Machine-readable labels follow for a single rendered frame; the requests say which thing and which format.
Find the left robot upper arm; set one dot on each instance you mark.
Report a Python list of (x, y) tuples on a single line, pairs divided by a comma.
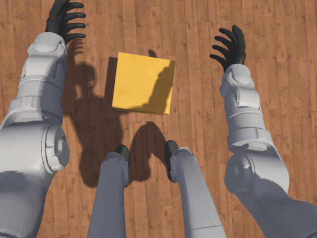
[(30, 155)]

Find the right robot upper arm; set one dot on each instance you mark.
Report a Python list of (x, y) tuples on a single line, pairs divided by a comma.
[(261, 184)]

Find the right robot foot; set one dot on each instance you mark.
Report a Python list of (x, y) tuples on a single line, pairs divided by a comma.
[(169, 148)]

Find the robot left shin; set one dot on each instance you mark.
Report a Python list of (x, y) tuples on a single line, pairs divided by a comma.
[(112, 155)]

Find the carton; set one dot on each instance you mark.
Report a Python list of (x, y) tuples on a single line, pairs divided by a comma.
[(143, 84)]

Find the robot right forearm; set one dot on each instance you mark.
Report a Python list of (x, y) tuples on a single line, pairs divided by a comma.
[(244, 116)]

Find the robot right hand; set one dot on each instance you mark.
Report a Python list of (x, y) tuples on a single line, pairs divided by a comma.
[(236, 47)]

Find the robot left hand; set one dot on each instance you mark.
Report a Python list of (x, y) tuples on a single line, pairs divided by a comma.
[(58, 18)]

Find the robot left forearm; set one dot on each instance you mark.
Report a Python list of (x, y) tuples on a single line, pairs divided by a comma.
[(41, 84)]

